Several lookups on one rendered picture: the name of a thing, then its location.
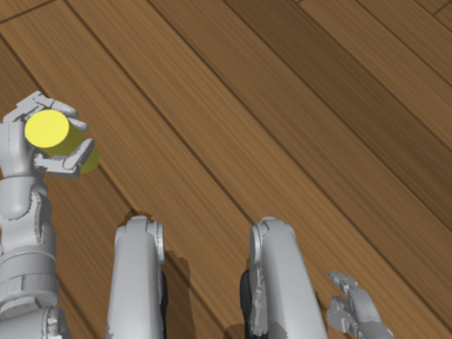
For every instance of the can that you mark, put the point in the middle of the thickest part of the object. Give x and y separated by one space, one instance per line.
51 132

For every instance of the left robot arm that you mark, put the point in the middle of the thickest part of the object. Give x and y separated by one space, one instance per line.
29 291

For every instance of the right robot arm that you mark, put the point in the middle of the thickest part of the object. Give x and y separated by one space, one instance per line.
373 330

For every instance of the left robot hand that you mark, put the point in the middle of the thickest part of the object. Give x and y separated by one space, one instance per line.
20 157

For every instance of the right robot hand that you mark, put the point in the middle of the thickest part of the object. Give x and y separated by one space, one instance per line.
344 315

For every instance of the right robot foot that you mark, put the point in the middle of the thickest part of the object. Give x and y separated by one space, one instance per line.
246 306

